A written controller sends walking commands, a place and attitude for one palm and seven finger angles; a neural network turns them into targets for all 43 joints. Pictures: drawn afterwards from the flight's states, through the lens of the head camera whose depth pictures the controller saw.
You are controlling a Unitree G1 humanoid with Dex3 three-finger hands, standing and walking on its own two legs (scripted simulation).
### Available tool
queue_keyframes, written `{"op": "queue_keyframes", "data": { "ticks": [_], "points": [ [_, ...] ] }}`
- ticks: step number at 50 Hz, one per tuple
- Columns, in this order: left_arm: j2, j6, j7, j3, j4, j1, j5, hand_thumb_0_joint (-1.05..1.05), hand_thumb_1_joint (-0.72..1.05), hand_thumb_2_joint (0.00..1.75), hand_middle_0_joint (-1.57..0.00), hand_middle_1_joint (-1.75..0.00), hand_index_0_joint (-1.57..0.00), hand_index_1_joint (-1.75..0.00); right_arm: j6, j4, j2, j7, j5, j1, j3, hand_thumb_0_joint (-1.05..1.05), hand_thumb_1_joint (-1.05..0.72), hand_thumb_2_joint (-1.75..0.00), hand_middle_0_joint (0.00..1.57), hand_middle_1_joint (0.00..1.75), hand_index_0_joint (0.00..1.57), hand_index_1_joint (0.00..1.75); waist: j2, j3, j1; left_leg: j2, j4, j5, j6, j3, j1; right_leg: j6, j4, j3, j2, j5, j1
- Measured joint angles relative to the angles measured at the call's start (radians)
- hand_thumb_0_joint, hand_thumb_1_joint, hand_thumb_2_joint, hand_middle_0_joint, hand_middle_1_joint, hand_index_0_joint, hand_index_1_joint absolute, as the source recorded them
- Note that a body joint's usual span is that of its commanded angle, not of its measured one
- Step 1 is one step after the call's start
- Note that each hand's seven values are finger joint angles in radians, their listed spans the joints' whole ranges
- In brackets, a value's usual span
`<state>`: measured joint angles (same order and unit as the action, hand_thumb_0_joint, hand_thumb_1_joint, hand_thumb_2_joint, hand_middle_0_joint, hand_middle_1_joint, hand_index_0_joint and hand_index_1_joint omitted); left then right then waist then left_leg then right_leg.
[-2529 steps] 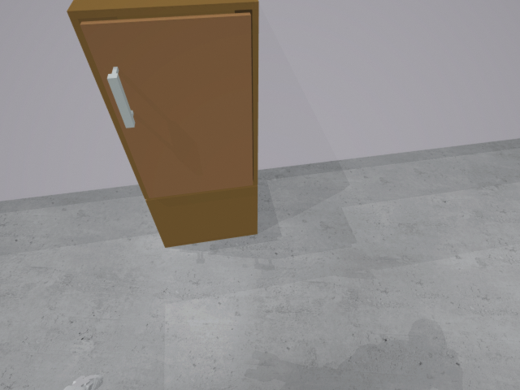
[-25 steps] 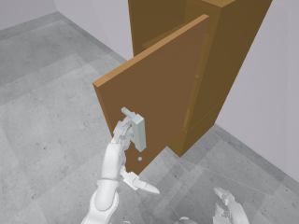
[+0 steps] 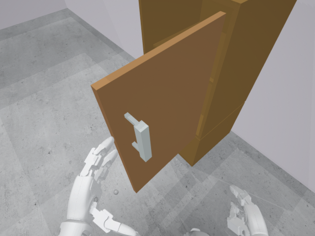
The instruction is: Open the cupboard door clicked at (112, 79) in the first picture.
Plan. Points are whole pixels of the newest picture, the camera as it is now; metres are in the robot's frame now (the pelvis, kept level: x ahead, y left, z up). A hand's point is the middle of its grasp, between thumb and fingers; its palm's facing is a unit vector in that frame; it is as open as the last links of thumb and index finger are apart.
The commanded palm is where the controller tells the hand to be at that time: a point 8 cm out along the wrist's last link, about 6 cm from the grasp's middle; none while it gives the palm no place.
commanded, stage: slide the hand sideways off the handle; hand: left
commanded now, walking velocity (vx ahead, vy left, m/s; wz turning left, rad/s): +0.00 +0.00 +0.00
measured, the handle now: (138, 138) +0.33 +0.07 +0.08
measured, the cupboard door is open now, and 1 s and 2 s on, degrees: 94 94 94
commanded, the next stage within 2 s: draw the hand back to the body in 0.18 s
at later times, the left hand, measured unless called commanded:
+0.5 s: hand (95, 193) +0.19 +0.14 +0.10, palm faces -0.03 -1.00 -0.06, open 16.3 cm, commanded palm +0.17 +0.20 +0.11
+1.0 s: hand (39, 183) +0.19 +0.22 +0.14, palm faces +0.21 -0.92 -0.33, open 14.7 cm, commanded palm +0.15 +0.27 +0.17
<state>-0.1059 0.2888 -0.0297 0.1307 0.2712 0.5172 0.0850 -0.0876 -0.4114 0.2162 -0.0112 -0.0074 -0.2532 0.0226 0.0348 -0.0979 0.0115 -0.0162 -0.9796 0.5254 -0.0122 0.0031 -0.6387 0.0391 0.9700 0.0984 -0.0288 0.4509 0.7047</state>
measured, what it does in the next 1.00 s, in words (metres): stands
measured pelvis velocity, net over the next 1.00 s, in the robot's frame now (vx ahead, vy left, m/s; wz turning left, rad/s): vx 0.01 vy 0.03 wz -0.01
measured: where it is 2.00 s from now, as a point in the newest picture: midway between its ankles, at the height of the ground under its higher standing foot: outside the picture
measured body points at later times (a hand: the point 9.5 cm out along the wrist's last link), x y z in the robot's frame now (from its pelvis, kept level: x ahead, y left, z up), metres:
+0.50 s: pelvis -0.01 +0.01 +0.00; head +0.03 +0.00 +0.45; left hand +0.19 +0.19 +0.10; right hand +0.17 -0.21 -0.07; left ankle -0.02 +0.13 -0.68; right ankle +0.02 -0.09 -0.68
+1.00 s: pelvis +0.01 +0.03 +0.04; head +0.01 +0.01 +0.49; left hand +0.18 +0.27 +0.16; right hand +0.20 -0.19 -0.03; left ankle -0.02 +0.13 -0.68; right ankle +0.02 -0.09 -0.68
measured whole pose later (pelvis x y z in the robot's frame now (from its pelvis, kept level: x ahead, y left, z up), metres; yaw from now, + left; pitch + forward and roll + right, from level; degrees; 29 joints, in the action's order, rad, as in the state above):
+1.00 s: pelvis +0.01 +0.03 +0.04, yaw -1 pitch +2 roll -2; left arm -0.28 0.05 0.08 -0.10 0.47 0.61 0.04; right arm -0.14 -0.50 0.22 -0.10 0.01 -0.26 0.05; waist 0.06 -0.05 0.05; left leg -0.01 -0.70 0.42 0.02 -0.01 -0.30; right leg 0.00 0.65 0.09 -0.02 0.33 0.35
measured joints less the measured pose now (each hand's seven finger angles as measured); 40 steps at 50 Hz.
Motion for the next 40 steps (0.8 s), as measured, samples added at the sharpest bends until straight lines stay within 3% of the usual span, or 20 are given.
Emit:
{"op": "queue_keyframes", "data": {
  "ticks": [8, 15, 22, 40],
  "points": [
    [-0.024, 0.021, -0.063, -0.051, 0.038, 0.055, 0.041, -0.01, -0.50, 0.30, -0.16, -0.30, -0.16, -0.31, -0.016, 0.000, 0.013, -0.011, 0.009, -0.018, -0.008, 0.02, -0.90, -0.90, 0.20, 0.30, 0.20, 0.30, 0.005, -0.008, 0.001, -0.001, -0.042, 0.014, 0.000, 0.010, -0.039, 0.000, 0.031, 0.009, -0.001, 0.011, 0.031],
    [-0.024, 0.015, -0.065, -0.034, 0.057, 0.053, 0.049, -0.01, -0.50, 0.30, -0.15, -0.30, -0.15, -0.30, -0.033, 0.011, 0.018, -0.017, 0.014, -0.025, -0.008, 0.02, -0.90, -0.90, 0.20, 0.30, 0.20, 0.30, 0.014, -0.008, -0.004, 0.003, -0.072, 0.022, 0.007, 0.011, -0.064, -0.005, 0.051, 0.009, -0.005, 0.013, 0.051],
    [-0.051, -0.041, -0.039, -0.052, 0.095, 0.035, 0.038, -0.01, -0.50, 0.30, -0.15, -0.30, -0.15, -0.30, -0.026, 0.015, 0.001, -0.024, 0.023, -0.034, 0.005, 0.02, -0.90, -0.90, 0.20, 0.30, 0.20, 0.30, 0.015, -0.009, -0.002, 0.001, -0.051, 0.017, 0.013, -0.001, -0.030, -0.010, 0.030, -0.002, -0.001, 0.003, 0.022],
    [-0.116, -0.152, -0.138, -0.214, 0.169, 0.075, 0.152, -0.01, -0.47, 0.32, -0.15, -0.30, -0.15, -0.30, -0.078, -0.028, 0.021, -0.047, 0.047, -0.036, 0.020, 0.02, -0.90, -0.90, 0.20, 0.30, 0.20, 0.30, 0.024, -0.009, 0.014, 0.003, 0.084, -0.020, 0.025, 0.004, 0.137, -0.029, -0.125, 0.003, 0.004, -0.041, -0.160]
  ]
}}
